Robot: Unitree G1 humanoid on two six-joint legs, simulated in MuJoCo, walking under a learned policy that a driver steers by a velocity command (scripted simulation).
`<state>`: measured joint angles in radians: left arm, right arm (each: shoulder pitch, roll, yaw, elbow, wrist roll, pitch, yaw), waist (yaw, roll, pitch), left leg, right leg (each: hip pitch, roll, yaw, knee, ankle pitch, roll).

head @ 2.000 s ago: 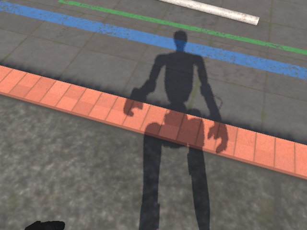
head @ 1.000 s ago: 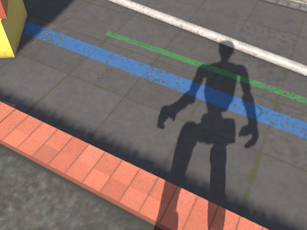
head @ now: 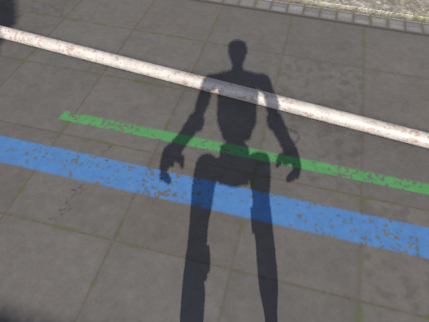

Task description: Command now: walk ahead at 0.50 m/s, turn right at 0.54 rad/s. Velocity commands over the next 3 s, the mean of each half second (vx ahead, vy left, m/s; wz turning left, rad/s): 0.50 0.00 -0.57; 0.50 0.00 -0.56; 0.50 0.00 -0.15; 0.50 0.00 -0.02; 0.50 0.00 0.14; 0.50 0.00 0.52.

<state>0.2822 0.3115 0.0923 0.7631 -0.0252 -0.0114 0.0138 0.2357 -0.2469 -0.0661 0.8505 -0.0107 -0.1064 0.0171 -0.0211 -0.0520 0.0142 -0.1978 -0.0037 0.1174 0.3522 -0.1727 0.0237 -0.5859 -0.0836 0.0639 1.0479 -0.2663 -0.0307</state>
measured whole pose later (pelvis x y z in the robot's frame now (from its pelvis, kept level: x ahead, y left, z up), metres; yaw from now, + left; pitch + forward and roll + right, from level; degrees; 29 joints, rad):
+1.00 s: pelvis +0.55 -0.22 -0.12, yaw -35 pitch +1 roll +1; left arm 0.29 0.29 0.08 0.77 -0.02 -0.03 0.01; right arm 0.21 -0.25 -0.07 0.74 -0.01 -0.10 0.02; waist -0.01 -0.04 0.00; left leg -0.34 -0.03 0.04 0.48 -0.17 0.03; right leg -0.48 0.02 0.09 1.19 -0.38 -0.04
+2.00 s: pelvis +0.97 -0.56 -0.12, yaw -38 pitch +1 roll +0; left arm 0.30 0.28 0.05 0.90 -0.02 -0.08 0.00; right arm 0.16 -0.26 -0.05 0.81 0.00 -0.08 0.03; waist 0.01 -0.02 0.04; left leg -0.34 -0.04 0.06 0.46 -0.14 0.07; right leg -0.40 -0.04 0.03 1.16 -0.37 -0.04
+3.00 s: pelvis +1.36 -0.87 -0.13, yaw -13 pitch +9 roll +1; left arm 0.49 0.30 0.07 1.00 -0.03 -0.07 0.02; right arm -0.13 -0.24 -0.04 0.71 0.01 -0.02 0.04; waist 0.10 0.04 -0.03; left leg 0.01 0.07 -0.02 0.22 -0.16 0.06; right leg -0.55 -0.12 -0.07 1.31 -0.45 0.01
